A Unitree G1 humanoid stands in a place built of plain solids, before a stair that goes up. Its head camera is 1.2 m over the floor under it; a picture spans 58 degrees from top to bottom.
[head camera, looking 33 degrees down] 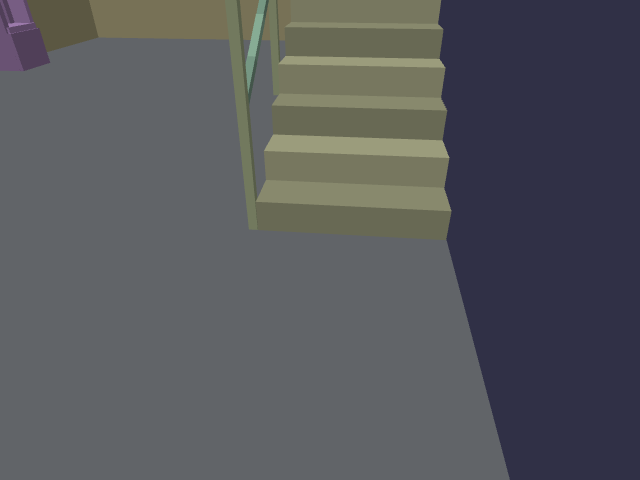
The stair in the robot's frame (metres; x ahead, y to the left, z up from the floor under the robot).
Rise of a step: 0.17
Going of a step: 0.26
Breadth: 0.97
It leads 6 degrees to the right of straight ahead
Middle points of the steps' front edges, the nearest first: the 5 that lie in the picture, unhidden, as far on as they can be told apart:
1.90 -0.16 0.17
2.15 -0.18 0.34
2.41 -0.21 0.51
2.67 -0.24 0.68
2.93 -0.26 0.85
